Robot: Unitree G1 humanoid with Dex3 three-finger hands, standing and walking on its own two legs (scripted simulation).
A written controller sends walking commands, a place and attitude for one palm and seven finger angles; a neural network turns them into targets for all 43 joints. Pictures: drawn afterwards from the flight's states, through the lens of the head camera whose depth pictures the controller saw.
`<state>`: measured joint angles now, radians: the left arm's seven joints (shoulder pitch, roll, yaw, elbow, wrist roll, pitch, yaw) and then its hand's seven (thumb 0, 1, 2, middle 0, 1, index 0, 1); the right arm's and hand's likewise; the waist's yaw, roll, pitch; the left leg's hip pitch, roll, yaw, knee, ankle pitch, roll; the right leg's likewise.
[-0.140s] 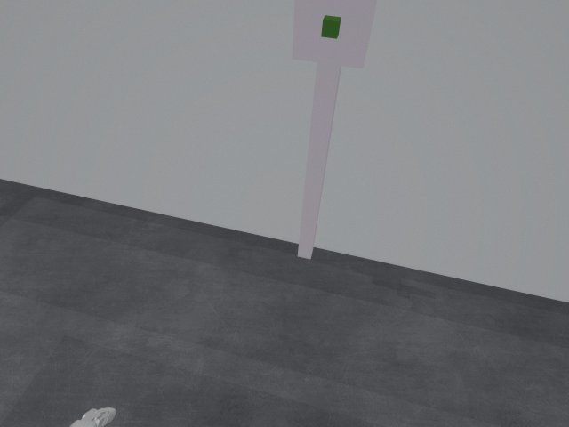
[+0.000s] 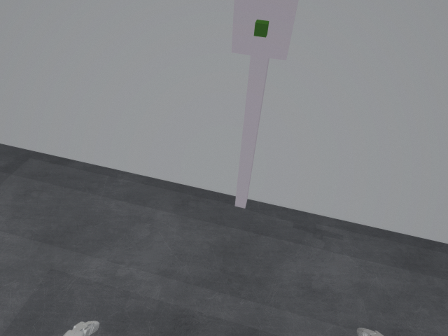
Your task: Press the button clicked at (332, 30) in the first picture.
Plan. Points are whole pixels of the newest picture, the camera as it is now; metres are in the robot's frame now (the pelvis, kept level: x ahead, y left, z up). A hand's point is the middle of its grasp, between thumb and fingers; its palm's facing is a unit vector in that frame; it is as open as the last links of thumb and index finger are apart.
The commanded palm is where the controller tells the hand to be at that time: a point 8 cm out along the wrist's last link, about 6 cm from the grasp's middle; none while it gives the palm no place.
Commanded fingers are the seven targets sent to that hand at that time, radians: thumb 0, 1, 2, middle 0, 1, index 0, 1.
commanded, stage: stand and wait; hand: left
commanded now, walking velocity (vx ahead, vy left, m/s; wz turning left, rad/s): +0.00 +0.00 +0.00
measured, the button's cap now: (261, 28) +0.90 -0.05 +0.19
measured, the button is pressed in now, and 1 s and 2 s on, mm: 0 0 0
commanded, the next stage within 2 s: look at it before walking up in 0.88 s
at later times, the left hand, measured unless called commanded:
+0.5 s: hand out of the picture +0.04 +0.24 -0.15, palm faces -0.02 -0.94 -0.33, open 7.4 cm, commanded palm none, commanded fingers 0.00 0.90 0.90 -0.20 -0.30 -0.20 -0.30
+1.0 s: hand out of the picture +0.05 +0.23 -0.15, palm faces -0.04 -0.95 -0.32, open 7.4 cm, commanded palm none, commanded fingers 0.00 0.90 0.90 -0.20 -0.30 -0.20 -0.30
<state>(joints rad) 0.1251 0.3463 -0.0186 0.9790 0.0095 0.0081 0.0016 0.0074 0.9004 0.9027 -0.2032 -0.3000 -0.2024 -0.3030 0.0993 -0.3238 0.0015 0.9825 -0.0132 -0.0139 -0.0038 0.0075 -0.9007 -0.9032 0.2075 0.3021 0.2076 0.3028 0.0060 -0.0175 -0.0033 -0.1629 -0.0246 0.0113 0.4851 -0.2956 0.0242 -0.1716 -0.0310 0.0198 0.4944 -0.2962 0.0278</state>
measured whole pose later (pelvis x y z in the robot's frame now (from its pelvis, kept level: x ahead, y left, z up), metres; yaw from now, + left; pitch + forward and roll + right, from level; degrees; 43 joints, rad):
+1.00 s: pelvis -0.02 -0.02 +0.01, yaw +0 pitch -2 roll +0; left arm 0.14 0.34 -0.01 1.08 0.01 -0.01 0.00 0.01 0.90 0.90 -0.20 -0.30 -0.20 -0.30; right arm 0.13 -0.33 0.00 1.12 -0.01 -0.01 0.00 0.01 -0.90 -0.90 0.21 0.30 0.21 0.30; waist 0.00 -0.01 0.03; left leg -0.15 0.00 0.01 0.38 -0.20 0.00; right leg -0.16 0.00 0.01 0.40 -0.20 0.00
